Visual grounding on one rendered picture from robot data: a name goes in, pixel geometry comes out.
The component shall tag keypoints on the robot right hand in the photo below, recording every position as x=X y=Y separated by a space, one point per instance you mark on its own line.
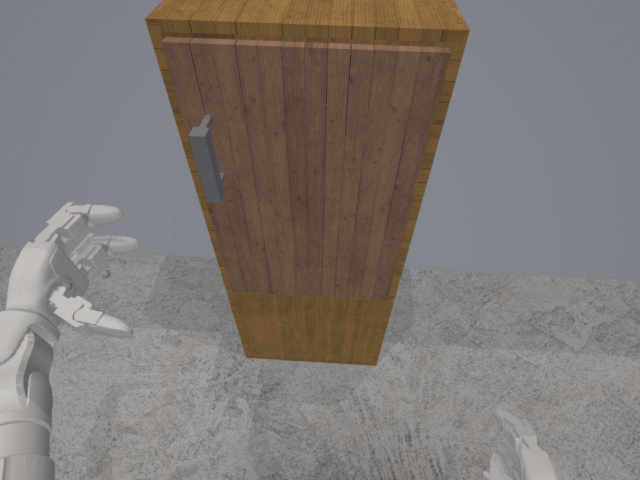
x=531 y=463

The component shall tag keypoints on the left robot forearm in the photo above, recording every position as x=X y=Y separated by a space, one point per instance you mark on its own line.
x=27 y=339

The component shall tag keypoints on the robot left hand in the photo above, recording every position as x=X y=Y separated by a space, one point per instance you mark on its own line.
x=43 y=267

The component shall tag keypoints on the handle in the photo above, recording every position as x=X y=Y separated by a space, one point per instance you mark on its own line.
x=204 y=153

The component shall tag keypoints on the cupboard door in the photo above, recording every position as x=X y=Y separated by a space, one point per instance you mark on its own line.
x=322 y=146

